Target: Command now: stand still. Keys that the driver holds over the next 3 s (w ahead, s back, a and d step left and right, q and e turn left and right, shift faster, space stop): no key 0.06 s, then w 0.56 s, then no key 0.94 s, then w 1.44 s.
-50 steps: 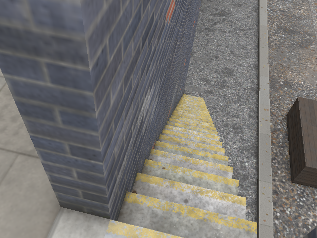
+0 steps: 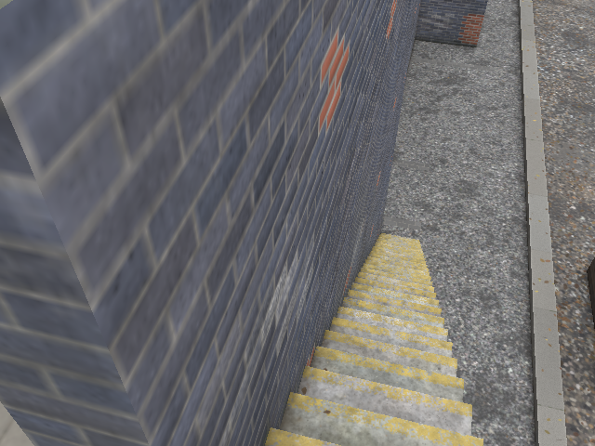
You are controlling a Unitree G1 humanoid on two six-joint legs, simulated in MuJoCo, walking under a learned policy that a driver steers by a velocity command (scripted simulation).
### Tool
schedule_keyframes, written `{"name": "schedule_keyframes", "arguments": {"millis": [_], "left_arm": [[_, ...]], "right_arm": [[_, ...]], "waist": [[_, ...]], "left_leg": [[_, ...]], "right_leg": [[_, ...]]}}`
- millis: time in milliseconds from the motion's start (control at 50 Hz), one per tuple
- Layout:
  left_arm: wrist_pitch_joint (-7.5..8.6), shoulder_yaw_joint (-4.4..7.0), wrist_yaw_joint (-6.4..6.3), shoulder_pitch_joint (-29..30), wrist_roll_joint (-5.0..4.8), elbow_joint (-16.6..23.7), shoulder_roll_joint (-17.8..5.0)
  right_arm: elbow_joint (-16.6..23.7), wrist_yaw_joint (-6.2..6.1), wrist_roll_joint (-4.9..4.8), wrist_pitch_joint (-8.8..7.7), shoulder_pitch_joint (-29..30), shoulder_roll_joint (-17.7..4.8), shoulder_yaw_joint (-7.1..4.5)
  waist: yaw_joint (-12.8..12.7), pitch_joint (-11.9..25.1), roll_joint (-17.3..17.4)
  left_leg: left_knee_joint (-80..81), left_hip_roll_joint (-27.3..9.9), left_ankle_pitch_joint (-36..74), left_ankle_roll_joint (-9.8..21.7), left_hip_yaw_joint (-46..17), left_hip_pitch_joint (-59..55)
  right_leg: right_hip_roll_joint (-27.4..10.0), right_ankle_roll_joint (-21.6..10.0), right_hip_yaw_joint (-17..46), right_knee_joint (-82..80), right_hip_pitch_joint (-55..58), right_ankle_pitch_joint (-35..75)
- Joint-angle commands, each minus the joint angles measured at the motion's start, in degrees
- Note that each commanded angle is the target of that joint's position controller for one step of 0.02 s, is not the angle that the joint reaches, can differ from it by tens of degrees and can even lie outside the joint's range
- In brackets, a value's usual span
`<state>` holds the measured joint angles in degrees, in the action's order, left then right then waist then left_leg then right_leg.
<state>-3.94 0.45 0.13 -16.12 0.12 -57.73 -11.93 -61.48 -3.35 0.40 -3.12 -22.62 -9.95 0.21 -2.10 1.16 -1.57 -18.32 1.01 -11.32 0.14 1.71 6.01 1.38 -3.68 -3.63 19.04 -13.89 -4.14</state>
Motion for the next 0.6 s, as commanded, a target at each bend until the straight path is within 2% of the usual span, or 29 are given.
{"name": "schedule_keyframes", "arguments": {"millis": [20,60,100,120,180,240,260,600], "left_arm": [[1.71,0.59,-0.34,-1.0,-0.02,0.1,-4.4],[2.0,0.33,-0.56,-0.9,-0.01,-0.6,-3.9],[1.93,0.23,-0.88,-1.8,-0.24,-2.0,-3.9],[2.02,0.04,-0.89,-1.5,-0.07,-2.0,-3.5],[2.17,0.04,-0.98,-2.5,-0.03,-2.9,-4.2],[1.98,0.05,-1.17,-2.7,-0.18,-3.7,-4.1],[2.07,-0.03,-1.19,-2.6,-0.04,-3.6,-3.9],[1.96,0.4,-1.52,-1.0,-0.29,-5.0,-3.3]], "right_arm": [[2.1,-0.47,0.06,-1.06,-0.4,-5.2,-0.97],[1.7,-0.36,0.12,-1.13,-2.0,-4.6,-0.94],[2.2,-0.16,0.39,-1.44,-1.9,-5.2,-1.14],[1.8,-0.17,0.08,-1.48,-1.9,-4.8,-1.04],[0.9,-0.24,-0.17,-1.37,-3.2,-3.8,-0.86],[0.8,-0.18,-0.1,-1.32,-3.0,-3.7,-0.93],[0.3,-0.33,-0.11,-1.27,-3.2,-3.1,-0.85],[-1.9,-0.52,0.03,-1.36,-4.6,-1.6,-1.15]], "waist": [[-0.3,-6.4,2.7],[0.2,-5.9,1.8],[1.0,-5.3,1.2],[0.7,-5.6,1.8],[0.8,-4.7,1.5],[0.7,-4.8,1.2],[0.6,-5.5,1.6],[0.3,-4.8,2.1]], "left_leg": [[9.6,-7.3,-15.4,2.1,-7.5,14.4],[8.3,-7.0,-12.9,2.3,-6.8,12.5],[7.6,-7.7,-10.5,2.6,-6.9,10.8],[7.2,-7.5,-8.7,2.4,-6.5,11.2],[5.5,-6.5,-5.9,2.0,-4.8,9.5],[5.0,-6.4,-5.1,1.8,-4.5,9.2],[5.1,-6.6,-4.4,1.8,-4.5,9.3],[4.5,-6.7,-3.4,1.0,-3.7,9.1]], "right_leg": [[-5.0,1.2,8.4,-2.2,7.2,-7.1],[-5.4,0.9,9.0,-2.8,6.5,-6.2],[-4.9,0.8,8.6,-2.4,6.0,-4.9],[-5.5,0.8,9.0,-2.7,6.7,-2.7],[-6.3,0.4,9.9,-3.4,7.2,-2.0],[-6.3,0.2,10.0,-3.4,7.1,-1.8],[-6.3,-0.2,9.9,-3.5,6.6,-1.2],[-6.4,-0.8,10.2,-3.6,9.7,1.0]]}}
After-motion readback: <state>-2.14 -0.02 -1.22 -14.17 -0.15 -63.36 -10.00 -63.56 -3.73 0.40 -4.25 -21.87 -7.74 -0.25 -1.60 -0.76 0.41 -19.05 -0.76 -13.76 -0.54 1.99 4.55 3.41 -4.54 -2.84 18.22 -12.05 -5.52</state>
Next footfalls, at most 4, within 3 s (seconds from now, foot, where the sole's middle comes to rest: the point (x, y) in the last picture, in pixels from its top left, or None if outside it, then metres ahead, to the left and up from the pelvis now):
none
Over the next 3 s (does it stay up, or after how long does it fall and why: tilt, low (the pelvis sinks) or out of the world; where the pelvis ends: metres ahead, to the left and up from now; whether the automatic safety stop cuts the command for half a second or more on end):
stays up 0.02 -0.01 0.00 its command is cut before an obstacle after 0.1 s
